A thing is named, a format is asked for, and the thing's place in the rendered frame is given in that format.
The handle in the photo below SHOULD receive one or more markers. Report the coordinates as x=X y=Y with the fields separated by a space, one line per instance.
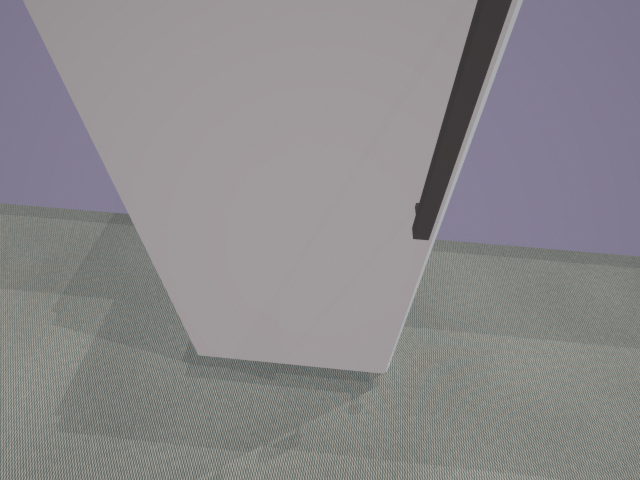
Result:
x=485 y=29

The fridge door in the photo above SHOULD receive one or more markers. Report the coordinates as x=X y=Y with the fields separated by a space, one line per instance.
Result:
x=270 y=154

